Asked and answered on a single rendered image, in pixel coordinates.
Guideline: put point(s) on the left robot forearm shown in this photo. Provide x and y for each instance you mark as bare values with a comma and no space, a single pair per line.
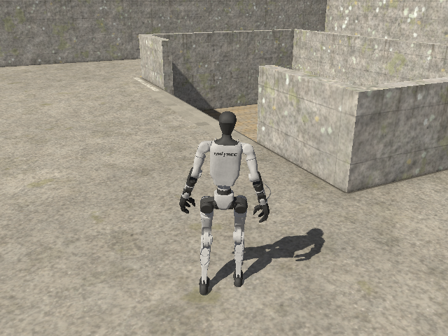
189,185

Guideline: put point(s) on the robot left hand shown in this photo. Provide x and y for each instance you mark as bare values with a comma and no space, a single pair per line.
183,204

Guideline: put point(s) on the right robot forearm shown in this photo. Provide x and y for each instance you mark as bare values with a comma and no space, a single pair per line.
259,190

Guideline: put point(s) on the left robot upper arm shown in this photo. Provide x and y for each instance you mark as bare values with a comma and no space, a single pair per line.
203,148

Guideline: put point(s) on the robot left foot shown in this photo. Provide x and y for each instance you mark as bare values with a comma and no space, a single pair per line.
203,288

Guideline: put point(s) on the robot right hand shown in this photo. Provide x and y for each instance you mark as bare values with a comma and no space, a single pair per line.
265,212

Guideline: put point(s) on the robot right shin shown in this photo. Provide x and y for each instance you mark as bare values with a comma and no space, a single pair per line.
239,255

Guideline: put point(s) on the right robot upper arm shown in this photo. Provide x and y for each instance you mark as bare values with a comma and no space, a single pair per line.
248,150

